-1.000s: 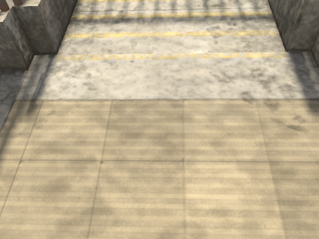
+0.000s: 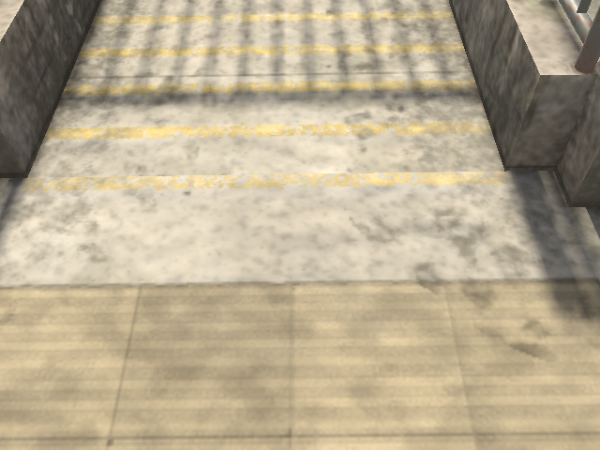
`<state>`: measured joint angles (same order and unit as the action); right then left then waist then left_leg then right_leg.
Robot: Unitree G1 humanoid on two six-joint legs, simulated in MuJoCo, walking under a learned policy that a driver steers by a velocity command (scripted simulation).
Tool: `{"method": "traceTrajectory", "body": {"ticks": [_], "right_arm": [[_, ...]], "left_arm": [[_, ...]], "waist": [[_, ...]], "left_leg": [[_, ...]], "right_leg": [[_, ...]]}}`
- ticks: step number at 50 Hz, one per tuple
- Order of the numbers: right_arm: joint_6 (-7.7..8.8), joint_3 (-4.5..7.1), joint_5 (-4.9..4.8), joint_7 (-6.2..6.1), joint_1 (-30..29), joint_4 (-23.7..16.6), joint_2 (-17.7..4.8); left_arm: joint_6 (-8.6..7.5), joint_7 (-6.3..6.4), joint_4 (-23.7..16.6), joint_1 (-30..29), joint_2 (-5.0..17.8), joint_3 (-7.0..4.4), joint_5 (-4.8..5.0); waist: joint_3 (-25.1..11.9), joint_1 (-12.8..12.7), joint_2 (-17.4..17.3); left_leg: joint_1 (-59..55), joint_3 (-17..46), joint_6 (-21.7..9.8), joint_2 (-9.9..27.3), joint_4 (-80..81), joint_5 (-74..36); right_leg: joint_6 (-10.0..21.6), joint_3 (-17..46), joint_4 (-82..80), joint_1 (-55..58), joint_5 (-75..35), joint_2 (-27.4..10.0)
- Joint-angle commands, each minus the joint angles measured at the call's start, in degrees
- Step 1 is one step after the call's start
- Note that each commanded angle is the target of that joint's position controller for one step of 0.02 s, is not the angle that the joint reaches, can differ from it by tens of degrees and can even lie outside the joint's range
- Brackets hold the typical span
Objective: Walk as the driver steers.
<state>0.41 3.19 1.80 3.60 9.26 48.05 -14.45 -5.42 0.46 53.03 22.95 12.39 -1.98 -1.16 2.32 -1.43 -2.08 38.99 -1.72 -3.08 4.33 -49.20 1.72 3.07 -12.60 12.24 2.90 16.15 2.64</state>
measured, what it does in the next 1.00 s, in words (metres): walks ahead, turning left: left foot, then right foot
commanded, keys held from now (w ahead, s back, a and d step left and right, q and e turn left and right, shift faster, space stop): w+q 0.70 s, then e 0.30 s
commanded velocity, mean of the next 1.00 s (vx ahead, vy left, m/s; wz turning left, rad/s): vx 0.43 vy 0.00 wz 0.41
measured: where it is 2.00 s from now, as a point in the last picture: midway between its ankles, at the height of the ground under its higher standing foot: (284, 418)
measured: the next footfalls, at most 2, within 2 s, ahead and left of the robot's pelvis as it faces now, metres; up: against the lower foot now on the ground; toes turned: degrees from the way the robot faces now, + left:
left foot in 0.16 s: +0.25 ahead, +0.09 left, +0.00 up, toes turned +10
right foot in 0.70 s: +0.61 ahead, +0.02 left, +0.00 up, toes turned +26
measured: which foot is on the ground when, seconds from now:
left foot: up 0.00-0.14, down 0.16-0.70, up 0.72-1.00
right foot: down 0.00-0.18, up 0.20-0.68, down 0.70-1.00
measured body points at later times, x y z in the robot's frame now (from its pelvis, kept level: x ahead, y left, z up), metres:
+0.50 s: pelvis +0.28 +0.05 +0.00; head +0.31 +0.07 +0.45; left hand +0.38 +0.33 -0.11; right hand +0.36 -0.22 -0.12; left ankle +0.21 +0.08 -0.74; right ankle +0.47 -0.10 -0.67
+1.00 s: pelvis +0.52 +0.07 +0.00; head +0.56 +0.08 +0.45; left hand +0.43 +0.32 -0.12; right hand +0.77 -0.08 -0.12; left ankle +0.52 +0.21 -0.70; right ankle +0.57 +0.00 -0.74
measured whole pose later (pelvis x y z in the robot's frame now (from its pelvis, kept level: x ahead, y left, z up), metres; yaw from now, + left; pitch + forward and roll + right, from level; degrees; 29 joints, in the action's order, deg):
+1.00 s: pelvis +0.52 +0.07 +0.00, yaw +24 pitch +1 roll +0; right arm 0.8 1.2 1.6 0.3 6.9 44.4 -14.9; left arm -3.1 -0.7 50.4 19.4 14.0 -1.4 -0.7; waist 4.3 -3.0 -1.9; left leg 28.2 2.8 0.8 -1.0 -46.0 16.7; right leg 2.9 1.2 20.8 -12.6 8.8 3.1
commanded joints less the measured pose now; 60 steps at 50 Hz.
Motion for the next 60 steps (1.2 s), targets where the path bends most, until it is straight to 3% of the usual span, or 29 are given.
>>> {"method": "traceTrajectory", "body": {"ticks": [1,4,6,8,9,10,11,13,14,16,19,29,32,34,35,36,37,38,39,40,43,46,52,55,56,57,58,59,60], "right_arm": [[0.73,-0.89,0.16,0.82,-7.8,-5.9,-0.4],[0.63,-0.62,0.33,0.49,-7.6,-6.6,-1.6],[0.57,0.14,0.44,-0.19,-1.8,-5.4,-3.2],[1.33,2.20,1.08,-1.27,12.5,-1.1,-7.1],[1.13,4.11,1.46,-2.30,16.2,-0.6,-13.3],[0.65,4.89,-0.15,-2.26,14.1,-2.0,-16.9],[0.18,4.57,-1.11,-2.68,13.3,-1.7,-15.0],[0.66,3.25,-1.28,-3.29,7.9,-1.4,-9.8],[1.13,2.79,-1.63,-3.51,6.2,-1.6,-8.5],[2.36,2.26,-1.92,-3.37,5.7,-1.8,-7.5],[3.13,2.72,-1.85,-3.17,8.5,-1.2,-9.5],[2.62,2.94,-1.00,-3.97,18.3,-0.3,-10.4],[2.73,3.29,-0.74,-4.57,14.6,-1.7,-12.0],[3.30,3.32,-1.10,-3.84,11.8,-2.3,-12.5],[3.80,2.24,-1.76,-3.22,12.4,-3.7,-8.8],[3.64,1.09,-3.30,-3.42,19.2,-5.0,-3.1],[3.07,1.43,-1.29,-4.05,21.2,-3.0,-7.5],[2.69,1.56,-0.76,-4.07,18.9,-1.7,-7.7],[2.60,1.23,-0.40,-3.89,15.6,-1.8,-6.8],[2.32,1.12,-0.19,-3.61,13.6,-2.3,-6.1],[1.08,0.53,0.76,-2.89,13.0,-2.7,-5.0],[0.64,-0.71,0.43,-2.90,9.5,-3.4,-3.4],[-0.04,-1.57,-0.97,-4.54,1.7,-5.2,-4.7],[0.61,-1.54,-0.76,-5.52,3.6,-5.1,-4.8],[1.13,-1.08,-0.11,-6.00,4.9,-5.1,-6.6],[1.43,-0.48,0.64,-6.61,6.4,-5.9,-10.4],[0.38,0.70,-0.56,-6.43,5.2,-5.9,-14.1],[-0.04,0.27,-1.30,-6.36,5.7,-6.3,-10.6],[0.01,-0.71,-1.28,-6.42,3.0,-6.9,-7.1]], "left_arm": [[-0.84,0.61,-2.0,0.1,7.2,-1.23,0.09],[-0.07,1.26,-0.8,1.1,9.0,-1.52,-0.04],[0.93,1.72,-0.6,0.5,10.9,-2.00,-0.36],[1.91,1.44,-1.4,-0.4,12.1,-2.33,-0.38],[1.64,0.78,-3.9,1.4,7.5,-1.32,0.09],[1.11,-0.13,-7.9,-0.6,7.0,-1.41,0.56],[0.45,-0.37,-9.2,-8.1,9.1,-1.67,-0.01],[-0.48,-0.44,-8.8,-7.6,8.2,-1.25,0.36],[0.40,-0.39,-8.7,-6.9,7.9,-1.23,-0.70],[2.57,-0.75,-8.5,-5.2,7.1,-1.08,-1.88],[3.85,-1.21,-10.4,-9.4,6.2,-0.87,-1.76],[2.79,-1.95,-17.5,-28.3,7.0,0.02,-0.66],[2.02,-1.61,-16.9,-23.1,9.0,-0.44,-0.29],[1.01,-0.38,-13.1,-9.5,12.0,-1.79,-0.39],[0.51,0.67,-12.5,-0.8,15.8,-2.72,-1.63],[0.97,1.00,-12.9,-0.4,20.6,-3.67,-2.87],[1.58,0.48,-12.7,-3.2,17.2,-3.43,-1.35],[1.50,0.10,-13.1,-6.9,11.6,-2.15,-0.56],[1.18,-0.40,-12.5,-8.5,8.1,-1.17,-0.26],[0.83,-0.52,-11.6,-8.6,6.8,-0.62,-0.13],[-0.25,-1.09,-8.4,-7.1,7.5,-0.40,0.86],[0.32,-1.06,-7.1,-7.4,9.3,-0.76,0.64],[3.38,-0.92,-6.3,-5.1,12.0,-2.43,0.58],[4.98,-0.45,-7.2,-7.1,12.4,-3.09,1.18],[5.23,-0.32,-7.9,-6.8,11.0,-2.89,1.45],[5.15,-0.33,-9.3,-5.0,6.6,-1.88,1.48],[5.82,0.29,-9.8,-1.7,6.2,-1.93,1.51],[6.61,0.50,-8.5,-1.3,10.0,-2.89,-0.20],[7.22,0.26,-7.9,-2.6,10.5,-3.49,-0.32]], "waist": [[4.9,-0.3,5.5],[2.7,0.7,6.1],[-1.6,3.7,7.7],[-9.6,10.1,5.1],[-15.0,9.4,-4.1],[-19.4,6.9,-10.1],[-13.0,8.4,-1.0],[-2.7,3.1,4.5],[-1.3,1.1,4.6],[-2.6,-0.5,3.2],[-1.5,0.2,1.8],[0.3,7.3,-2.0],[-0.5,3.5,-3.1],[-6.9,-3.2,-0.1],[-15.0,-6.2,5.2],[-19.9,-2.0,18.5],[-17.3,0.0,14.2],[-9.8,1.0,7.1],[-6.2,1.0,3.3],[-5.1,1.4,4.9],[-6.3,3.3,8.9],[-7.1,3.8,8.7],[-6.7,1.4,9.9],[-4.4,3.4,8.4],[-4.5,3.4,5.5],[-7.2,2.4,-4.8],[-7.3,1.6,-14.6],[-7.0,1.9,-8.0],[-4.5,0.7,-4.0]], "left_leg": [[-2.2,-3.8,-1.2,-0.7,8.6,-2.7],[-6.7,-7.0,-4.2,-4.3,12.6,2.8],[-13.9,-8.4,-7.0,-8.1,13.0,9.6],[-33.3,-4.7,-10.7,-9.8,19.7,11.6],[-49.1,15.7,-15.8,4.9,21.1,18.1],[-57.8,46.2,-23.8,15.7,30.4,15.7],[-54.3,39.5,-21.3,14.0,33.2,13.6],[-39.0,26.9,-16.4,9.7,34.9,2.0],[-34.2,22.7,-15.0,6.9,35.4,-3.3],[-30.3,18.7,-14.4,4.0,36.0,-9.4],[-28.2,16.6,-13.4,1.6,37.4,-9.3],[-39.4,21.3,-10.2,1.9,32.4,-14.7],[-37.1,23.2,-7.3,2.6,28.4,-19.0],[-32.5,20.6,-4.7,-1.8,13.3,-25.2],[-25.9,17.0,-3.4,-5.5,-1.9,-12.2],[-9.4,9.9,-1.1,-14.8,-17.3,28.2],[-5.5,10.4,-1.3,-11.3,-23.4,28.4],[-6.6,10.4,-0.7,-9.4,-24.3,23.7],[-8.1,9.9,-0.1,-8.4,-22.1,21.7],[-9.0,9.5,0.5,-7.4,-19.5,21.4],[-12.7,6.1,2.4,-6.7,-12.9,19.9],[-14.6,3.0,4.2,-6.1,-2.6,17.5],[-20.8,2.3,3.8,-6.9,9.2,12.1],[-27.8,3.0,2.2,-6.5,21.5,7.9],[-31.9,7.2,1.0,-1.9,26.2,6.1],[-37.0,18.4,-1.9,11.6,29.4,-2.9],[-35.3,27.9,-10.4,20.6,32.1,-12.5],[-33.4,27.4,-13.3,20.2,32.6,-11.2],[-30.6,22.2,-12.5,16.6,33.0,-8.9]], "right_leg": [[3.9,2.1,-4.3,-4.2,-30.8,-16.1],[2.8,-0.6,2.7,2.2,-50.2,-17.2],[2.7,-1.8,14.3,4.7,-64.5,-17.7],[1.7,-2.3,38.0,-3.9,-52.5,-16.6],[-0.6,-2.2,57.9,-22.0,-17.5,-11.7],[-2.8,7.6,73.2,-40.3,15.8,0.3],[-2.2,15.2,72.6,-46.7,9.6,-3.8],[-2.1,14.6,61.9,-42.4,2.1,-8.3],[-2.9,14.9,58.7,-38.9,2.0,-9.1],[-4.4,14.4,55.0,-34.5,1.9,-9.4],[-6.1,12.9,48.3,-36.8,-2.8,-9.4],[-5.5,13.0,25.4,-41.6,-14.0,-4.9],[-3.4,14.0,18.9,-29.7,-10.1,-3.0],[-1.0,13.5,14.1,-10.5,-8.7,-1.9],[1.5,24.3,12.1,2.7,2.7,-12.9],[8.0,50.2,6.8,13.7,0.4,-28.2],[10.8,57.3,5.5,8.6,-4.3,-27.8],[10.9,47.3,6.1,0.7,-13.7,-25.3],[10.2,38.1,6.7,-4.6,-26.2,-21.8],[9.0,31.9,6.9,-6.8,-36.3,-19.0],[8.8,24.2,6.9,-9.0,-55.9,-14.8],[9.3,21.6,6.9,-10.8,-59.0,-12.8],[7.8,25.4,8.9,-15.1,-41.5,-11.5],[5.2,29.8,13.2,-19.5,-26.1,-10.2],[2.8,30.3,16.4,-22.9,-16.9,-8.0],[0.3,25.1,26.9,-27.0,-0.1,-3.1],[-0.9,14.3,37.6,-32.6,21.4,5.5],[-1.4,15.1,47.6,-32.8,21.5,1.8],[-1.9,16.0,50.7,-32.7,17.5,0.4]]}}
